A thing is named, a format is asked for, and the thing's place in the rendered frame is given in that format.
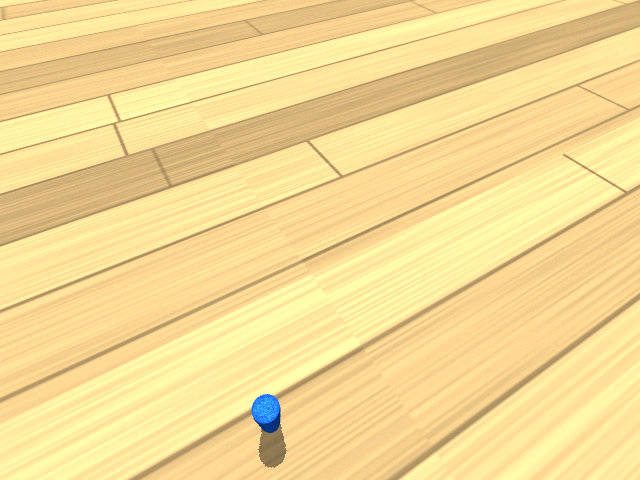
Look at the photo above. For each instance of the cup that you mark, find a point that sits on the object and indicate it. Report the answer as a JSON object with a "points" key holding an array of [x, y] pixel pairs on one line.
{"points": [[266, 412]]}

